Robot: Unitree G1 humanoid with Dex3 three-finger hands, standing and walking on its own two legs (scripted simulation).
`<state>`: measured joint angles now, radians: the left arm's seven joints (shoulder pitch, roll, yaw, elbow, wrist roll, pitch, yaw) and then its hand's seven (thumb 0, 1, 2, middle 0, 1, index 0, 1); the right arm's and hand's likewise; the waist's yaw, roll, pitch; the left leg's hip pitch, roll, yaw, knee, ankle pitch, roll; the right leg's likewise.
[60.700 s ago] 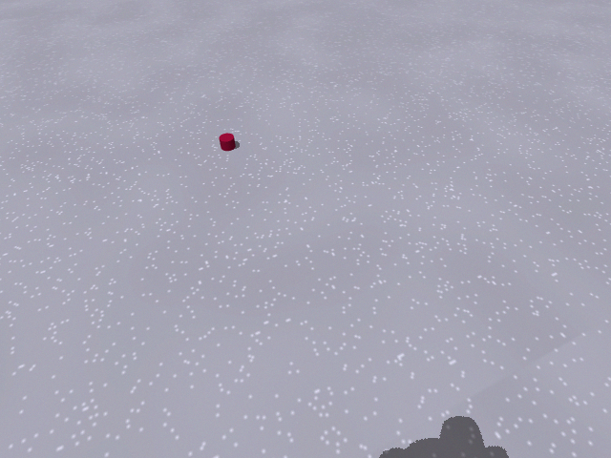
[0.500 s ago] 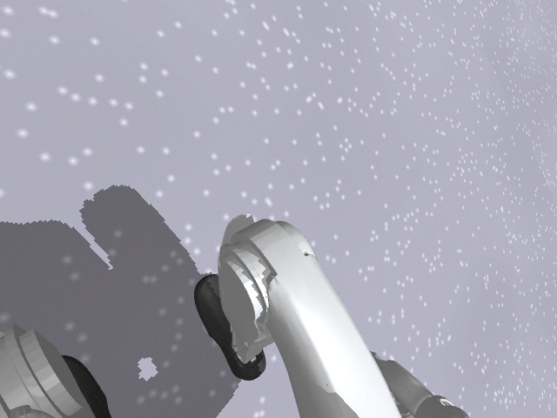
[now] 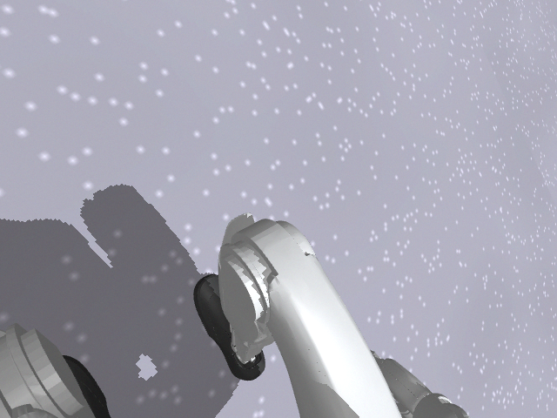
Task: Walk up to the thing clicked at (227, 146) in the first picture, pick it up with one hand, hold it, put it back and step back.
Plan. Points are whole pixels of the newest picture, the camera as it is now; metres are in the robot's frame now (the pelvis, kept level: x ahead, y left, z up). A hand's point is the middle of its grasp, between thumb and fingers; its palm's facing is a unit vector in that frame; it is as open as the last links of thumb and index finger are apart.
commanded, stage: close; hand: left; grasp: from above
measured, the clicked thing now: out of the picture +0.49 +0.40 -0.28
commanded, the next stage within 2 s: settle in 1.48 s
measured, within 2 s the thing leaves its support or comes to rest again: leaves its support in 1.78 s
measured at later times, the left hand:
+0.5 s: hand out of the picture +0.46 +0.38 -0.24, palm faces -0.42 -0.16 -0.89, open 13.5 cm
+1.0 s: hand out of the picture +0.46 +0.38 -0.25, palm faces -0.44 -0.17 -0.89, open 11.7 cm
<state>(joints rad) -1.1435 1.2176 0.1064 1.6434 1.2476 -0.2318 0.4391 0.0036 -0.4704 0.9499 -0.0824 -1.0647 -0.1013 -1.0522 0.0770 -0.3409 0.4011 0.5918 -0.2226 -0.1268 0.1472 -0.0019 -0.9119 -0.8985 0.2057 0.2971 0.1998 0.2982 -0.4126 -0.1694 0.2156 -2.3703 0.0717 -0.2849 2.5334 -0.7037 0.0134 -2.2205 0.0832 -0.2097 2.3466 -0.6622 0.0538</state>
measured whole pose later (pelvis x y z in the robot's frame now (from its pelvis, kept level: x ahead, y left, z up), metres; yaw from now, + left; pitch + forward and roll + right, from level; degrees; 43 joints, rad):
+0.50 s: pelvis +0.00 +0.00 +0.00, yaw +0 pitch +28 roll -16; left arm -1.14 1.22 0.10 1.64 1.24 -0.23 0.45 0.00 -0.40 0.90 -0.12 -1.04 -0.14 -1.02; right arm 0.07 -0.35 0.41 0.59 -0.23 -0.13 0.14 0.00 -0.91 -0.90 0.21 0.30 0.20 0.30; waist -0.41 -0.17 0.22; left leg -2.37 0.07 -0.29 2.54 -0.70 0.02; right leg -2.22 0.09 -0.21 2.35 -0.66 0.06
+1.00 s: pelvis +0.00 +0.00 +0.00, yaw +0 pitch +27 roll -16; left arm -1.12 1.22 0.10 1.62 1.25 -0.25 0.44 0.00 -0.17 0.84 -0.26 -1.00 -0.30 -0.97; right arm 0.07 -0.34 0.42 0.58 -0.24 -0.12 0.14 0.00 -0.90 -0.89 0.21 0.30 0.20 0.30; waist -0.40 -0.18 0.23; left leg -2.37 0.07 -0.29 2.54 -0.70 0.02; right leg -2.21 0.08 -0.22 2.35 -0.66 0.06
